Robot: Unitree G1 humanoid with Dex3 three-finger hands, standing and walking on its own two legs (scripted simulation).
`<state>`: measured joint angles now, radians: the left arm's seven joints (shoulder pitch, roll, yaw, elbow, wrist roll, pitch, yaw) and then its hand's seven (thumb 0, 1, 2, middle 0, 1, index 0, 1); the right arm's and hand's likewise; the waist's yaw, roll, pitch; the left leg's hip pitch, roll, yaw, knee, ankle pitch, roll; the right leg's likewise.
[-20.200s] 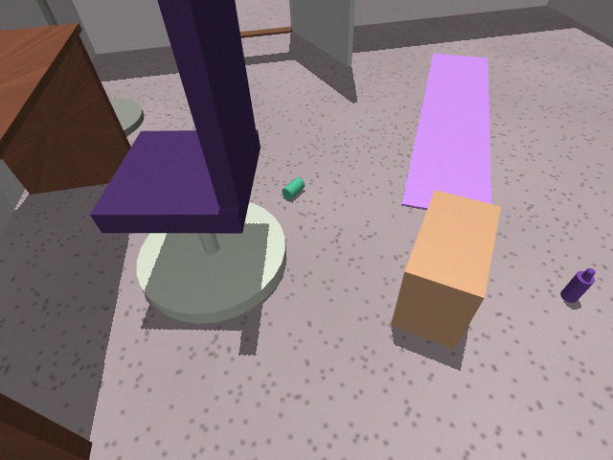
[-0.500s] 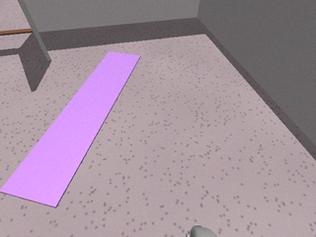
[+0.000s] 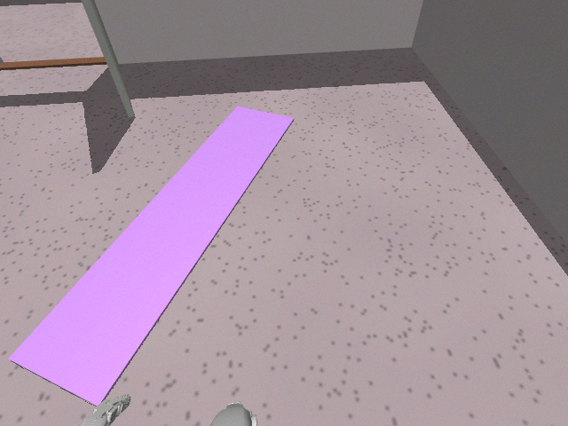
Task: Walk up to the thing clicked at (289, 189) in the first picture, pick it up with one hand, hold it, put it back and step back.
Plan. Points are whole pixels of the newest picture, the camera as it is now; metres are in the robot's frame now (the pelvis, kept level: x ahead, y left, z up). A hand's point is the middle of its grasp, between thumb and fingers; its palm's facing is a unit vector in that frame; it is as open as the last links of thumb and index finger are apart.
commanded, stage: walk up
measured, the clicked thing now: out of the picture +0.63 +1.54 -0.74
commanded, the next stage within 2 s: none
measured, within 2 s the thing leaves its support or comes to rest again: neither
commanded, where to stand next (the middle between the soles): +0.24 -0.01 m, yaw +36 degrees
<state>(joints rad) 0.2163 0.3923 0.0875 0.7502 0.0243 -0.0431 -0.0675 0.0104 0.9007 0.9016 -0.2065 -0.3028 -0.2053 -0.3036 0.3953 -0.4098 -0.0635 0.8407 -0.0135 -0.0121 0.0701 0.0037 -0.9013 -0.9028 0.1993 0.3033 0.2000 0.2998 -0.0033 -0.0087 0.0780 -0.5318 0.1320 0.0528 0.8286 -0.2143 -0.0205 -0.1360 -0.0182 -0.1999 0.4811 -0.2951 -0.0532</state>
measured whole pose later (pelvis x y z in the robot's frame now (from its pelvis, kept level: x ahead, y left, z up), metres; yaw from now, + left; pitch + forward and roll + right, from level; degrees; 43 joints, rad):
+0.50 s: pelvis +0.17 -0.06 -0.03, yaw +16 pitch -2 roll +1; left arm 0.19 0.43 0.08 0.76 -0.01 0.02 -0.04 0.01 0.91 0.90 -0.20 -0.30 -0.20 -0.30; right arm 0.41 -0.43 -0.02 0.72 -0.02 -0.07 -0.03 0.00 -0.89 -0.90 0.21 0.30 0.21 0.30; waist -0.02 -0.05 0.12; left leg -0.36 0.05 -0.13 0.80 -0.40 -0.05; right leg -0.47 -0.08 0.00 0.76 -0.25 -0.02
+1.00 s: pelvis +0.17 -0.09 -0.03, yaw +33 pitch -2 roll +1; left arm 0.26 0.49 0.08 0.83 0.03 0.00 0.01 0.01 0.90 0.90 -0.21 -0.30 -0.21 -0.30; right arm 0.25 -0.46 -0.08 0.83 -0.03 0.03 0.05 0.00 -0.90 -0.90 0.20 0.30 0.20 0.30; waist 0.04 -0.01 0.11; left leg -0.38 0.01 0.02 0.79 -0.38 0.01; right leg -0.43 -0.24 -0.24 0.81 -0.33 0.00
